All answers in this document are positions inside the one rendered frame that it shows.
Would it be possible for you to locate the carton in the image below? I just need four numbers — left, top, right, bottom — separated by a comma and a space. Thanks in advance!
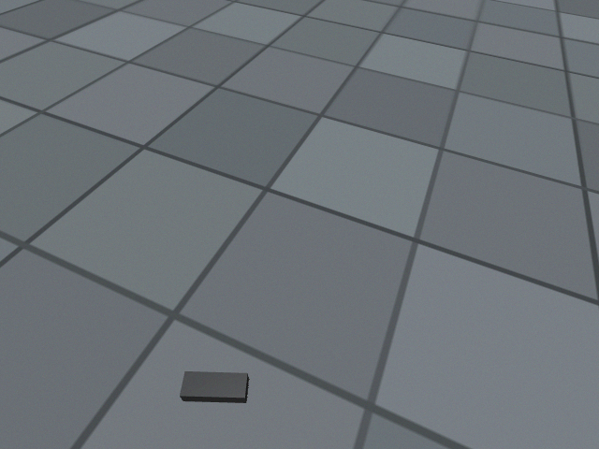
180, 371, 249, 403

